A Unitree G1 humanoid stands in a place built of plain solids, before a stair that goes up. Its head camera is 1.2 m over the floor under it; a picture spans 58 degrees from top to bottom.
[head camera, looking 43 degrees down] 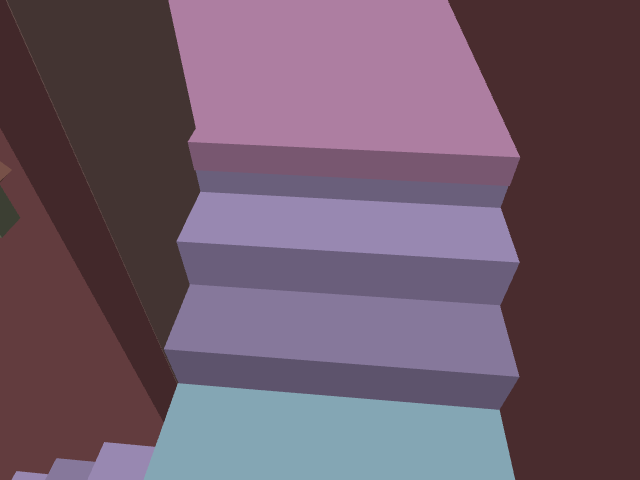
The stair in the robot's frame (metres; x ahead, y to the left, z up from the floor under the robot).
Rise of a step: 0.18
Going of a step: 0.23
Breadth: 0.95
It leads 6 degrees to the right of straight ahead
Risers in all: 3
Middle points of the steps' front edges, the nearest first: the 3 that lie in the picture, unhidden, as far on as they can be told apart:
0.62 -0.04 0.18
0.85 -0.07 0.37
1.08 -0.10 0.55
